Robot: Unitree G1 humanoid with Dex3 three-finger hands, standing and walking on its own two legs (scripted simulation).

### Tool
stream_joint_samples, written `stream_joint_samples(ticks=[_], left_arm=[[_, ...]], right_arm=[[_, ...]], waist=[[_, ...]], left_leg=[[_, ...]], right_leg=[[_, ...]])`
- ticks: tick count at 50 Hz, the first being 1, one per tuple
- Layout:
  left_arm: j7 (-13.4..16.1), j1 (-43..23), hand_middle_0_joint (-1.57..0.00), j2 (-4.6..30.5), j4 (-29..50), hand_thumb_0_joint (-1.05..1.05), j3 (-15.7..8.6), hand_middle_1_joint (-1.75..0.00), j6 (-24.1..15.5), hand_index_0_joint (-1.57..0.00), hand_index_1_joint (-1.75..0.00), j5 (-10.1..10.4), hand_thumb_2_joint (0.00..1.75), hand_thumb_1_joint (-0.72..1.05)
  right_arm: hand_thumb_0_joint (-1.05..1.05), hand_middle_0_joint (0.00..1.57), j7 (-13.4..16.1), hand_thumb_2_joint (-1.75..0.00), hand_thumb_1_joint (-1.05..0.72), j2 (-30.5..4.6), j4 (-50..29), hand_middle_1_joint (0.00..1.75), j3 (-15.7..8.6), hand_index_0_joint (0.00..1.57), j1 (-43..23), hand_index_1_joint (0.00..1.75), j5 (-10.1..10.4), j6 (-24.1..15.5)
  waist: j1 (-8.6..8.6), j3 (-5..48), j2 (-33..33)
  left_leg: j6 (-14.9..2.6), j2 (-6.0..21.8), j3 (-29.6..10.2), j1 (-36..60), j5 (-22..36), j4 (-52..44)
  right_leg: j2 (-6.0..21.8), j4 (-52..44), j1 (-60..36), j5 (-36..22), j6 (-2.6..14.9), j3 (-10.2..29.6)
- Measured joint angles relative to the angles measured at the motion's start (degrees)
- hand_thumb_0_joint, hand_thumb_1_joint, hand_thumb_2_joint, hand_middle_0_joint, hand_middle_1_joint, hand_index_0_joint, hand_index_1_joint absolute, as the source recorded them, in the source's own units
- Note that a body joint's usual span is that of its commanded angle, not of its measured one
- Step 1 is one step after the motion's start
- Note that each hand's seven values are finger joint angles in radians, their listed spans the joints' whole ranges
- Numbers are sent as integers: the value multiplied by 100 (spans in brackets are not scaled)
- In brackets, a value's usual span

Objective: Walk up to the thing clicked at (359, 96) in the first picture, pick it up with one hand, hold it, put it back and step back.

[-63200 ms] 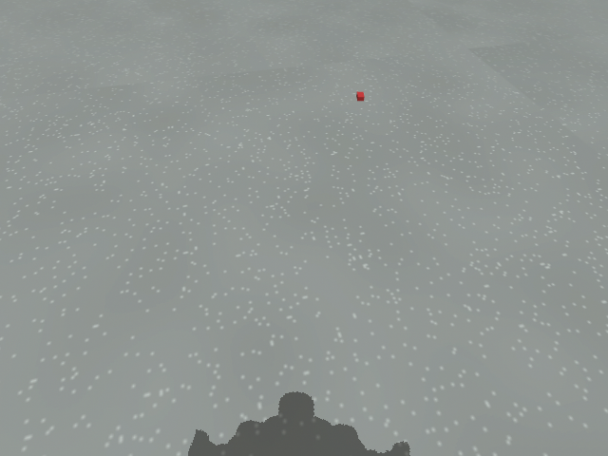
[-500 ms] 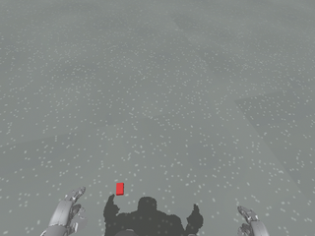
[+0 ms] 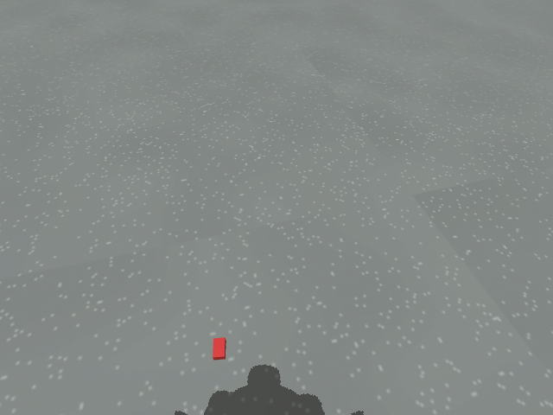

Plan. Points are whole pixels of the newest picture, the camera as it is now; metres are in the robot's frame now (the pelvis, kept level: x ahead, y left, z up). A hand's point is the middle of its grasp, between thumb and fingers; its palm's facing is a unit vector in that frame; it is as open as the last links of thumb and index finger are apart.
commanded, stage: stand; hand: left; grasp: from above
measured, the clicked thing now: (219, 348) +0.47 +0.22 -0.76
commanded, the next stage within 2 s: step back in 1.92 s
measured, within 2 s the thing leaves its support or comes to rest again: neither
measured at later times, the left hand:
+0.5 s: hand out of the picture +0.05 +0.23 -0.15, palm faces +0.02 -0.94 -0.34, open 7.3 cm
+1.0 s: hand out of the picture +0.08 +0.22 -0.15, palm faces +0.00 -0.94 -0.33, open 7.3 cm
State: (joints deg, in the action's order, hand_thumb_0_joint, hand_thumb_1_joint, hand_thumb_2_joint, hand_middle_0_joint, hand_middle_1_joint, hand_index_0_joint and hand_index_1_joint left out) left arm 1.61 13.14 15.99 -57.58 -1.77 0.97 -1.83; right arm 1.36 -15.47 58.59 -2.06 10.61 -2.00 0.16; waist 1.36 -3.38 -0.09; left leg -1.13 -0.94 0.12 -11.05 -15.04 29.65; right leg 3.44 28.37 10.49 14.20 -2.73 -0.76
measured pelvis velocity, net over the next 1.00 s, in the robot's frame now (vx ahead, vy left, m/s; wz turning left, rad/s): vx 0.01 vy -0.02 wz -0.01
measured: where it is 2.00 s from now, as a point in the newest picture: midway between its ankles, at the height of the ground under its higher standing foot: outside the picture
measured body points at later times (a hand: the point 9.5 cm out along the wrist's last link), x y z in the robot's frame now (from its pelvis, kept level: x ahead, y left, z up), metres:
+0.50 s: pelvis +0.00 -0.01 +0.01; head -0.01 -0.02 +0.46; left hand +0.05 +0.27 -0.13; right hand +0.06 -0.30 -0.13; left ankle +0.01 +0.11 -0.74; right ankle +0.01 -0.15 -0.74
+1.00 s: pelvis +0.01 -0.02 +0.01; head +0.02 -0.03 +0.46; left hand +0.08 +0.27 -0.12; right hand +0.07 -0.31 -0.13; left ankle +0.01 +0.11 -0.74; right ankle +0.01 -0.15 -0.74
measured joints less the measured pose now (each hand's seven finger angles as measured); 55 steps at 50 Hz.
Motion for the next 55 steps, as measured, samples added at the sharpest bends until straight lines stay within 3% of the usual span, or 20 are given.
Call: stream_joint_samples(ticks=[20, 55], left_arm=[[-19, -355, -20, 97, -661, 0, 29, -30, -95, -21, -30, 31, 90, 91], [-116, -678, -20, 144, -799, 0, 57, -30, -115, -21, -30, 104, 90, 91]], right_arm=[[1, 20, -28, -90, -91, -175, 508, 30, 20, 21, -175, 30, 68, 22], [1, 20, -57, -90, -91, -256, 689, 30, 143, 21, -358, 30, 103, -26]], waist=[[-66, -42, -69], [-117, -24, -75]], left_leg=[[96, 51, -30, 498, 460, -834], [177, 155, -2, 585, 463, -1088]], right_leg=[[-57, -688, -432, -374, 73, -42], [-163, -918, -484, -384, 148, -19]])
